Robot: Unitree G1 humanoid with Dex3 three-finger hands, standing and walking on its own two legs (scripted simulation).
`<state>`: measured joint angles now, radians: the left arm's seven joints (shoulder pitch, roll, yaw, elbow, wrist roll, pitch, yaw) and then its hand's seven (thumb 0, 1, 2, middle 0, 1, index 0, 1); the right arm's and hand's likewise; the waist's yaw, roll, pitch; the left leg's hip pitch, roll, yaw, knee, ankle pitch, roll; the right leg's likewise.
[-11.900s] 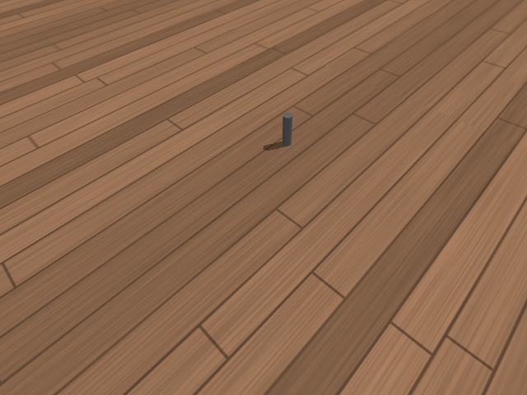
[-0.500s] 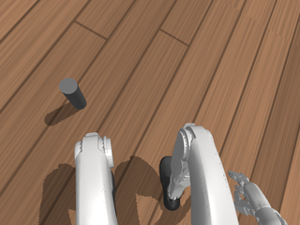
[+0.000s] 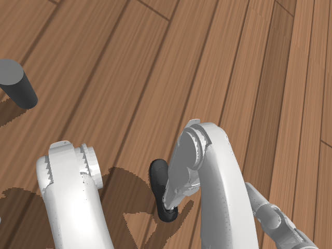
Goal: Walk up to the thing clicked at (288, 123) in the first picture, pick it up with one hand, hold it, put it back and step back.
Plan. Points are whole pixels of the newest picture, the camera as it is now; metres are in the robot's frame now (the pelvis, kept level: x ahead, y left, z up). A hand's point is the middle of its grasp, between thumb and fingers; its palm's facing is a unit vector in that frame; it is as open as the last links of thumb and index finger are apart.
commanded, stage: close in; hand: left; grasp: from the side
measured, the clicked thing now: (18, 88) +0.46 +0.27 -0.21
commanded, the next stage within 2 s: close in 0.62 s
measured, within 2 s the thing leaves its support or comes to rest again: leaves its support in 1.76 s
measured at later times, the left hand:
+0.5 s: hand (13, 102) +0.42 +0.27 -0.17, palm faces +0.17 -0.99 +0.02, open 17.7 cm
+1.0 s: hand (21, 95) +0.44 +0.26 -0.19, palm faces +0.25 -0.97 +0.03, open 14.9 cm
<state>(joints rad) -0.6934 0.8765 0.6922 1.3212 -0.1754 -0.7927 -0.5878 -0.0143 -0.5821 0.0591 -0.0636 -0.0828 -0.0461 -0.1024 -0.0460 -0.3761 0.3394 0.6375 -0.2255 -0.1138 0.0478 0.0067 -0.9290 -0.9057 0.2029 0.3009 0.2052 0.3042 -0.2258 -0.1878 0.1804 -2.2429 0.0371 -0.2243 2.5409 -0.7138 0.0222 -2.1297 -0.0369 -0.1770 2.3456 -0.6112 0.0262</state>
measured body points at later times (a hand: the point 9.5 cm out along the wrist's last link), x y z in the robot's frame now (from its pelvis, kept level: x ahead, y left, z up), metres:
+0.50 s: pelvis -0.02 +0.01 -0.02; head +0.21 +0.17 +0.33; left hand +0.41 +0.32 -0.17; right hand +0.13 -0.25 -0.06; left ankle +0.08 +0.12 -0.28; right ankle +0.13 -0.12 -0.28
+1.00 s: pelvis -0.01 +0.01 -0.02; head +0.23 +0.18 +0.31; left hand +0.42 +0.31 -0.19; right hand +0.13 -0.25 -0.06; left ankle +0.08 +0.12 -0.28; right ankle +0.13 -0.12 -0.28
